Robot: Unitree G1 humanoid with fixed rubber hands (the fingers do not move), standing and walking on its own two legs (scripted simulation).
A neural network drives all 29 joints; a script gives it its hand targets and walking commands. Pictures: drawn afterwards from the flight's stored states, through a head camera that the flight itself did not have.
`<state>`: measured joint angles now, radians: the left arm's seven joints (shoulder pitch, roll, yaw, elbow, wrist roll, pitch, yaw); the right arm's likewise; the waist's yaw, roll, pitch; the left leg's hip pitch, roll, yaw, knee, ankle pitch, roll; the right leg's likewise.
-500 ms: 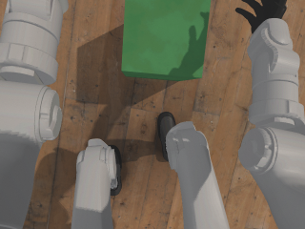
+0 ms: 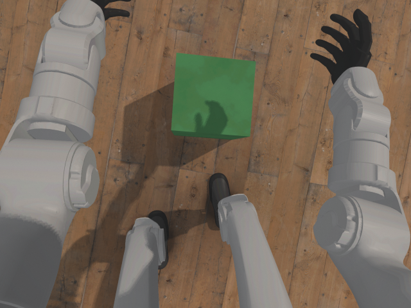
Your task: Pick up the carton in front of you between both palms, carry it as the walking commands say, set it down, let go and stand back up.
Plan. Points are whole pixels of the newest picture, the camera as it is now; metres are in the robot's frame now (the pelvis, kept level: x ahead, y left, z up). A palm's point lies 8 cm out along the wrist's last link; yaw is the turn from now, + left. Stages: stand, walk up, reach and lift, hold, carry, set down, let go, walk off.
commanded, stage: let go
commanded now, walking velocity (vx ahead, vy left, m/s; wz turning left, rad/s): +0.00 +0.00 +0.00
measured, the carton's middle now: (208, 103) +0.50 -0.13 -0.49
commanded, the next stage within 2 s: stand in 1.48 s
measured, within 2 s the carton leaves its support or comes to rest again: neither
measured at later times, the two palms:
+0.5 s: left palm (44, 126) +0.43 +0.11 +0.01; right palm out of the picture +0.33 -0.30 +0.02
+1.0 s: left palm out of the picture +0.30 +0.21 +0.08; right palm out of the picture +0.24 -0.24 +0.09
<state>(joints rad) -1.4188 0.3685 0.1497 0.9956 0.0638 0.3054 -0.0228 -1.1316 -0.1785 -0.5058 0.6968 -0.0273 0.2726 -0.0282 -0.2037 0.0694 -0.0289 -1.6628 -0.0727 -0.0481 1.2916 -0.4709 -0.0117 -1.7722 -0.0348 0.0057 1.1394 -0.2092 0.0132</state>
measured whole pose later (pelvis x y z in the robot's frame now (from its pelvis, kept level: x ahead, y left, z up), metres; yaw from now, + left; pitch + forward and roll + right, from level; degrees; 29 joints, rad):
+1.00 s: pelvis +0.10 +0.00 +0.16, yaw -3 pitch +3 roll -1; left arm 0.14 0.18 0.07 0.50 0.04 0.03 -0.02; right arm 0.23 -0.22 -0.03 0.39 0.01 0.06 0.07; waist -0.03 0.02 0.07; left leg -0.17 0.00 -0.06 0.49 -0.36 0.00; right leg -0.32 0.02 0.00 0.44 -0.16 0.01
